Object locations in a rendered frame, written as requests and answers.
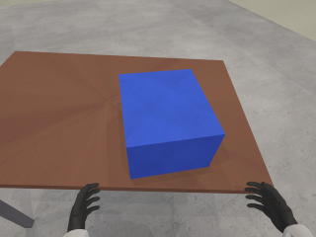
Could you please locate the carton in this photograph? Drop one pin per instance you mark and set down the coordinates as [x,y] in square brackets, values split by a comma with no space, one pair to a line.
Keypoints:
[169,125]

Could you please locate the robot right forearm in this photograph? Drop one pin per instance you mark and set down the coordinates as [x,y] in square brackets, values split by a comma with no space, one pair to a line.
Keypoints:
[296,230]

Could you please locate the table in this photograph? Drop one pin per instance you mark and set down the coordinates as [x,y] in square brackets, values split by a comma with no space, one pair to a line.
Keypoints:
[61,128]

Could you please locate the robot right hand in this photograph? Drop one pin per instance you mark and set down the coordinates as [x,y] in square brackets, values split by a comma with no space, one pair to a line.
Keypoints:
[272,204]

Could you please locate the robot left hand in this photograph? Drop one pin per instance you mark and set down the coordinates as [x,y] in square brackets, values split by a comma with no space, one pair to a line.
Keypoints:
[79,211]

